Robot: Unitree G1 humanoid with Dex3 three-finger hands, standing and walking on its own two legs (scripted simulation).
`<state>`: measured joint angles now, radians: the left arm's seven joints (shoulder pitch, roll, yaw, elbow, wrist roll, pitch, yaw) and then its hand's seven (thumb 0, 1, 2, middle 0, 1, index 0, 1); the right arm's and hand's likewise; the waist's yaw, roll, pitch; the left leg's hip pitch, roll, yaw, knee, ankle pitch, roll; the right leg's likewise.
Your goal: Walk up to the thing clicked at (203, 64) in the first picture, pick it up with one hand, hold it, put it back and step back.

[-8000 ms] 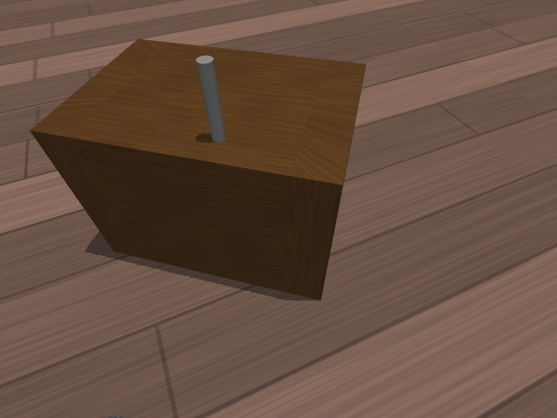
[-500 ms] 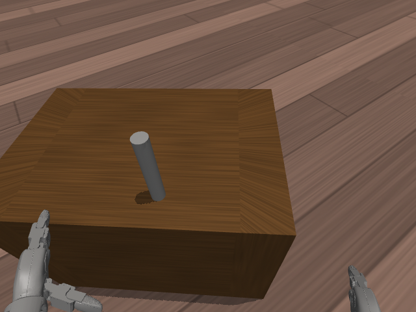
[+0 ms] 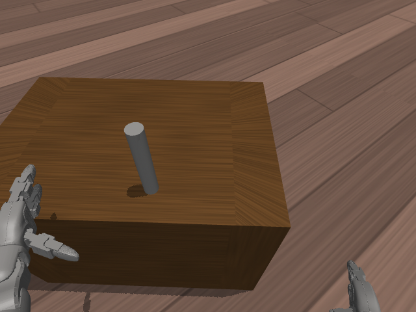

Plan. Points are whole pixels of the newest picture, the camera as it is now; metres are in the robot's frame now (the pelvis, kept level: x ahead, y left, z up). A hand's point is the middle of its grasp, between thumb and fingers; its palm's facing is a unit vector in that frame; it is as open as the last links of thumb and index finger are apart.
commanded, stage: go down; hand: left
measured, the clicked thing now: (143, 162) +0.44 +0.18 -0.01
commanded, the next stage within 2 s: none
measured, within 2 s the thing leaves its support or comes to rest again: neither
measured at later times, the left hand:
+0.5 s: hand (52, 198) +0.31 +0.32 +0.04, palm faces +0.18 -0.98 -0.08, open 17.3 cm
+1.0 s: hand (43, 179) +0.34 +0.35 +0.06, palm faces +0.12 -0.99 +0.00, open 17.5 cm
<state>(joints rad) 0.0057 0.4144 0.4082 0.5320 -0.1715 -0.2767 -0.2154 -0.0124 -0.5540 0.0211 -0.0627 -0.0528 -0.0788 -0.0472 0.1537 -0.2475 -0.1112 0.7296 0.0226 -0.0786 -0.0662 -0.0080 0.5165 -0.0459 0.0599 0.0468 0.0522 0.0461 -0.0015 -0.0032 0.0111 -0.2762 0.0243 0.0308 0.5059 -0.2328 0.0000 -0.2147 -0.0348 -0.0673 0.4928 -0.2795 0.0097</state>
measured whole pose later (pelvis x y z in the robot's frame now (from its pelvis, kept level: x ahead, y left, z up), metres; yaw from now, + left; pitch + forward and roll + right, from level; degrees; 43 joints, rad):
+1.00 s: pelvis +0.01 +0.01 -0.02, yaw -1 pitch +9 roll -2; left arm -0.33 0.62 0.59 0.94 -0.30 -0.34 -0.61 -0.01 -0.55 0.04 -0.06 -0.03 -0.06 -0.03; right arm 0.19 -0.25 0.00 0.66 0.01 -0.17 -0.10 -0.01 0.51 -0.05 0.06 0.05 0.05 0.05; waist -0.05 -0.03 -0.07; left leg -0.52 0.04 0.03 0.68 -0.32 0.01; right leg -0.44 -0.03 -0.06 0.62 -0.33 0.02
